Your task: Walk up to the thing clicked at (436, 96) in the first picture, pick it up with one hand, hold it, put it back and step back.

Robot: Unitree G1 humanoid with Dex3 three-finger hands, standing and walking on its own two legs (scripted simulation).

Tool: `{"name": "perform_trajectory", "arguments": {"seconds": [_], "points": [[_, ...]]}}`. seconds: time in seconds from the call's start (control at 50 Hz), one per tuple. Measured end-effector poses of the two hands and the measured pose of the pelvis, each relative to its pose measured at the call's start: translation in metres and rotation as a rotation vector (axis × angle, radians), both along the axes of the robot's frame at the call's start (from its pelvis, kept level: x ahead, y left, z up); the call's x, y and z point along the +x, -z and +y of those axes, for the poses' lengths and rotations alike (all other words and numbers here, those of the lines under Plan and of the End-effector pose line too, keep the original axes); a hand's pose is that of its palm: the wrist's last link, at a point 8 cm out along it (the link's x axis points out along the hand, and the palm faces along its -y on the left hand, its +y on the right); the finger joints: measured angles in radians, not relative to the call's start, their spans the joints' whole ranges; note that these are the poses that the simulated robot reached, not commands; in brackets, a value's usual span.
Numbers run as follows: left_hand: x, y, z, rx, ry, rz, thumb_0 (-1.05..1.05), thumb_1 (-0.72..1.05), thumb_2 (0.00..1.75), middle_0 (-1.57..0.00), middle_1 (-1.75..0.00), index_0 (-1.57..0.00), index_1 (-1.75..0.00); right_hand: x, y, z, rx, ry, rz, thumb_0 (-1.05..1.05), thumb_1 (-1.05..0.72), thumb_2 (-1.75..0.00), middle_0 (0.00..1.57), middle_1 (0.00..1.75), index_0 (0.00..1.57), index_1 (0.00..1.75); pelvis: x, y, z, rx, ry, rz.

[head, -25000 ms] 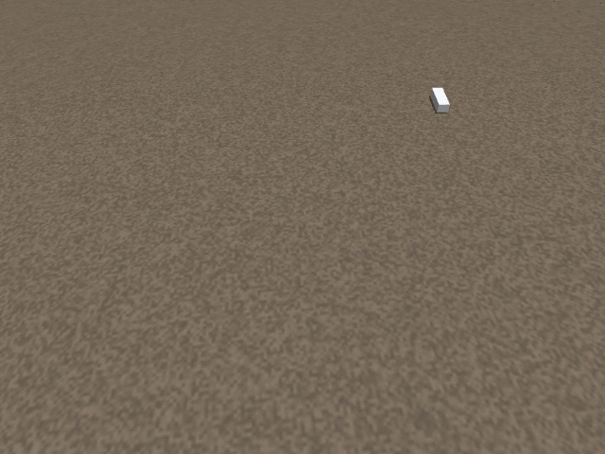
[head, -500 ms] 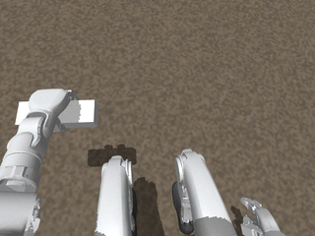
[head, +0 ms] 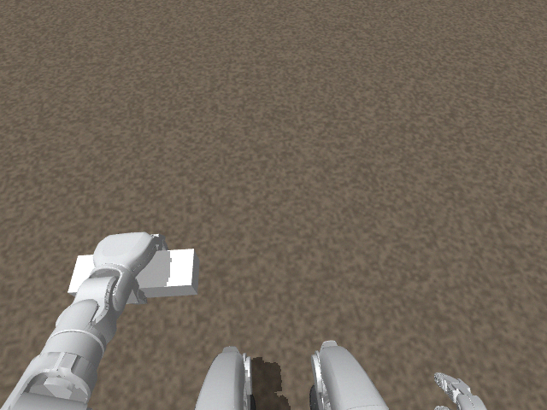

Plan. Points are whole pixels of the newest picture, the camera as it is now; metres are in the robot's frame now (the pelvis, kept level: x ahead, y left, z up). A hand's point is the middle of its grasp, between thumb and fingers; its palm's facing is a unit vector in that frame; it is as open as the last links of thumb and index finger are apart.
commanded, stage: lift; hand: left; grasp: from above
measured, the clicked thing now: (138, 275) +0.36 +0.25 -0.10
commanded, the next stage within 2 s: hold in 0.48 s
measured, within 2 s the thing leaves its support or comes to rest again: neither
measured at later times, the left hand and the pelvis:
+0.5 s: hand (131, 243) +0.36 +0.22 +0.01, palm faces -0.46 -0.05 -0.89, open 9.5 cm; pelvis +0.04 +0.00 +0.08, yaw +0 degrees
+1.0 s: hand (120, 229) +0.36 +0.22 +0.05, palm faces -0.47 -0.02 -0.88, open 9.5 cm; pelvis +0.06 +0.00 +0.11, yaw -1 degrees
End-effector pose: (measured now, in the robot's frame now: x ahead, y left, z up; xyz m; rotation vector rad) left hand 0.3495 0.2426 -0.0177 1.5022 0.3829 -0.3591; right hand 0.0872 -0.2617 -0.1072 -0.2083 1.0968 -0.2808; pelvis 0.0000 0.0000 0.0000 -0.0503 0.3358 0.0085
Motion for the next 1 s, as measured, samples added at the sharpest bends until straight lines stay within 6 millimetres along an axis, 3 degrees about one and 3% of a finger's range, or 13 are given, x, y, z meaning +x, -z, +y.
{"name": "perform_trajectory", "arguments": {"seconds": [0.22,0.46,0.76,1.0], "points": [[0.01,-0.046,-0.017,0.001,0.006,-0.018,0.0,0.07,0.48,-0.67,-0.6,-0.72,-0.55,0.012,-0.042,-0.003,0.017,0.009,-0.012,0.01,-0.91,-0.9,0.2,0.3,0.2,0.3,0.02,-0.046,-0.001,0.018,0.008,-0.073],[0.02,-0.081,-0.019,0.003,-0.025,-0.008,0.0,0.08,0.47,-0.68,-0.59,-0.72,-0.54,0.03,-0.071,-0.004,0.034,0.023,-0.011,0.01,-0.91,-0.9,0.2,0.3,0.2,0.3,0.04,-0.078,-0.003,0.031,0.014,-0.128],[0.027,-0.114,-0.02,0.01,0.007,-0.009,0.0,0.08,0.47,-0.67,-0.6,-0.71,-0.55,0.064,-0.095,-0.004,0.036,0.014,-0.064,0.01,-0.9,-0.89,0.2,0.3,0.2,0.3,0.058,-0.098,-0.002,0.036,0.015,-0.183],[0.02,-0.13,-0.02,0.009,0.029,0.01,0.0,0.08,0.48,-0.65,-0.62,-0.69,-0.57,0.077,-0.105,0.001,0.049,0.002,-0.102,0.01,-0.9,-0.89,0.2,0.3,0.2,0.3,0.059,-0.106,0.0,0.04,0.021,-0.223]]}}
